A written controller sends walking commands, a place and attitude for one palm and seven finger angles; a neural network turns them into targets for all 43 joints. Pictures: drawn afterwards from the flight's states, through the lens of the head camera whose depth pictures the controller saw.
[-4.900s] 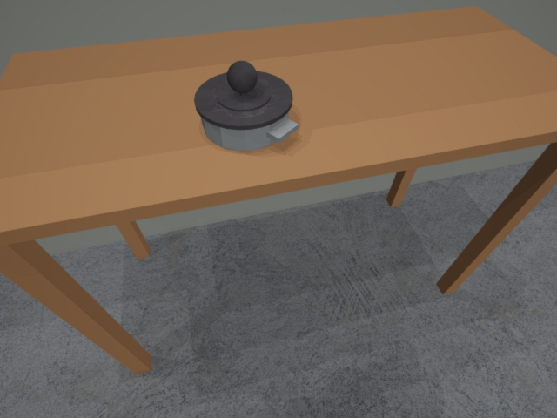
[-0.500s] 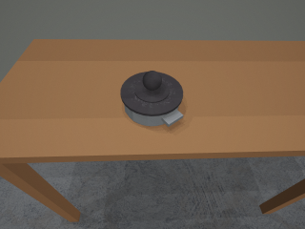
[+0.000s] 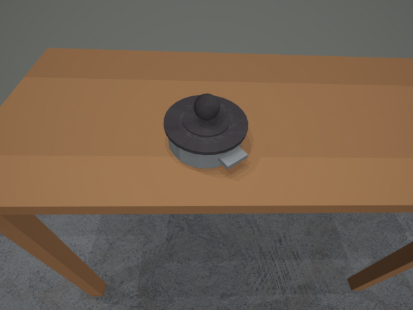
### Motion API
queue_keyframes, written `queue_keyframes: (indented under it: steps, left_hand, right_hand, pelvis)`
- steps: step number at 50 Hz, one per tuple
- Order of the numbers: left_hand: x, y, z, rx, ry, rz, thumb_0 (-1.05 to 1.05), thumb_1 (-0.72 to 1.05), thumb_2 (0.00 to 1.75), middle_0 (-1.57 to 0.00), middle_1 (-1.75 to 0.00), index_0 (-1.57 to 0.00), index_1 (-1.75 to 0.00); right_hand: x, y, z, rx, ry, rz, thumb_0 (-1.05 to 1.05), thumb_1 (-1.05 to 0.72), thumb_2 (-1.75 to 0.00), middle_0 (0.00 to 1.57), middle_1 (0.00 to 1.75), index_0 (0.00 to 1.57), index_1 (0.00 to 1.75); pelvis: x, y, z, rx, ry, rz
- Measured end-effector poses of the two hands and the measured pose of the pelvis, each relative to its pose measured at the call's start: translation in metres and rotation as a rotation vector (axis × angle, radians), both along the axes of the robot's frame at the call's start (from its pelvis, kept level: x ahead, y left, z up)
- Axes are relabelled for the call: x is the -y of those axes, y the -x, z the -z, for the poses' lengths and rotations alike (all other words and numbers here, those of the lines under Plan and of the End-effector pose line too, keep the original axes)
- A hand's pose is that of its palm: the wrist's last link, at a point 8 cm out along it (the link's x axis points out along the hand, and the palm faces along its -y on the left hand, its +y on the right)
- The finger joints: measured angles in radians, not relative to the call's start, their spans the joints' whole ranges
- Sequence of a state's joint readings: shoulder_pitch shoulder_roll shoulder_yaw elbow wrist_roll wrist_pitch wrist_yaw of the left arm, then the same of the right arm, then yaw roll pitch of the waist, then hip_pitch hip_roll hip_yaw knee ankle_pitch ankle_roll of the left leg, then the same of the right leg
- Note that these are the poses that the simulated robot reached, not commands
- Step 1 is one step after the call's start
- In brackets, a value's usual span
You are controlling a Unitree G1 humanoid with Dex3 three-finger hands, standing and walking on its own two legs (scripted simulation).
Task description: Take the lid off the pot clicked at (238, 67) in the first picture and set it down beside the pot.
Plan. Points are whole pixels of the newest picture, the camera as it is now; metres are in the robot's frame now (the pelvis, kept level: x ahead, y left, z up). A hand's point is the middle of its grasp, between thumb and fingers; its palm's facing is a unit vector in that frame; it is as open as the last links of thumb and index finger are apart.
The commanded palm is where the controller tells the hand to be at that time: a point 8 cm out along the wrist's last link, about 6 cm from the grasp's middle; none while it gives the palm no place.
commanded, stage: shuffle to correct the standing spot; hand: left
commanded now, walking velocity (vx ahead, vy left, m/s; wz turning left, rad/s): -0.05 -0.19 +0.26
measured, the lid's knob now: (206, 107) +0.45 +0.03 +0.17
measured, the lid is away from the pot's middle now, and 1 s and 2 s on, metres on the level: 0.00 0.00 0.00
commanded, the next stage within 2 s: come to a stop and stand still in 1.06 s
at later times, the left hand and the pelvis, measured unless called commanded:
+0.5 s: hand out of the picture -0.06 +0.12 -0.19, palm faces +0.06 -0.98 -0.17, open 7.4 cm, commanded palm none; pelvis -0.03 -0.04 -0.01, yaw +1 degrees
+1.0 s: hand out of the picture +0.01 +0.13 -0.19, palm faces +0.06 -0.99 -0.16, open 7.4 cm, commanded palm none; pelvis -0.05 -0.06 +0.00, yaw +2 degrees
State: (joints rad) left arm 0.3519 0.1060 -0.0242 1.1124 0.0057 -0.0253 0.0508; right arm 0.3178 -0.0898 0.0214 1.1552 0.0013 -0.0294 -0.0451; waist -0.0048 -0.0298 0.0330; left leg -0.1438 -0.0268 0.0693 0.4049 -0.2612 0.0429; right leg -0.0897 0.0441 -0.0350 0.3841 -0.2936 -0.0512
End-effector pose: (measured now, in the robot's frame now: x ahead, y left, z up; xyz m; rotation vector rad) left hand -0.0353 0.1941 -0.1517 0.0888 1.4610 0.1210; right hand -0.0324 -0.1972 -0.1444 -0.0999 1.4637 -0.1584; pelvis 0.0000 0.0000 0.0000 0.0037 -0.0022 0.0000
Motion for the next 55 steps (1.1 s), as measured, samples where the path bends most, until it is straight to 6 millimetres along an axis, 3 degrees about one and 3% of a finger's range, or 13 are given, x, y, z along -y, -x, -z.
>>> queue_keyframes:
  steps: [11,21,30,39,42,48,55]
  left_hand:
    - [0.008,0.014,0.003,-0.012,0.001,-0.039,0.01,0.91,0.90,-0.20,-0.30,-0.20,-0.30]
    - [0.016,0.028,0.005,-0.038,-0.020,-0.036,0.01,0.91,0.90,-0.20,-0.30,-0.20,-0.30]
    - [0.025,0.025,0.010,0.015,-0.041,-0.041,0.01,0.91,0.90,-0.20,-0.30,-0.20,-0.30]
    - [0.025,0.008,0.020,0.074,-0.016,-0.025,0.01,0.91,0.90,-0.20,-0.30,-0.20,-0.30]
    - [0.022,0.000,0.025,0.078,-0.010,0.002,0.01,0.91,0.90,-0.20,-0.30,-0.20,-0.30]
    - [0.016,-0.032,0.011,0.162,-0.031,0.000,0.01,0.91,0.90,-0.20,-0.30,-0.20,-0.30]
    - [0.035,-0.058,-0.001,0.190,-0.041,0.043,0.01,0.91,0.90,-0.20,-0.30,-0.19,-0.30]
  right_hand:
    - [0.010,-0.001,0.000,-0.013,0.015,-0.023,0.01,-0.92,-0.89,0.20,0.30,0.20,0.30]
    - [0.044,-0.005,0.004,0.020,0.052,-0.010,0.01,-0.92,-0.89,0.20,0.30,0.20,0.30]
    - [0.073,-0.010,0.006,0.044,0.085,-0.014,0.00,-0.91,-0.89,0.20,0.30,0.20,0.30]
    - [0.079,-0.019,-0.003,0.095,0.122,-0.016,0.00,-0.92,-0.89,0.20,0.30,0.20,0.30]
    - [0.079,-0.013,-0.003,0.115,0.132,-0.007,0.00,-0.92,-0.89,0.20,0.30,0.20,0.30]
    - [0.082,0.006,-0.014,0.056,0.112,-0.062,0.00,-0.91,-0.89,0.20,0.30,0.20,0.30]
    - [0.116,0.006,-0.019,0.043,0.105,-0.048,0.01,-0.91,-0.89,0.21,0.30,0.21,0.30]
  pelvis:
    - [0.008,0.008,0.001,-0.004,-0.001,-0.035]
    - [0.027,0.022,0.007,-0.017,0.002,-0.024]
    - [0.047,0.032,0.013,-0.013,0.028,-0.037]
    - [0.050,0.036,0.015,-0.026,0.041,-0.022]
    - [0.050,0.040,0.018,-0.023,0.030,-0.006]
    - [0.060,0.046,0.006,-0.033,0.045,-0.037]
    - [0.085,0.046,0.000,-0.047,0.074,-0.042]
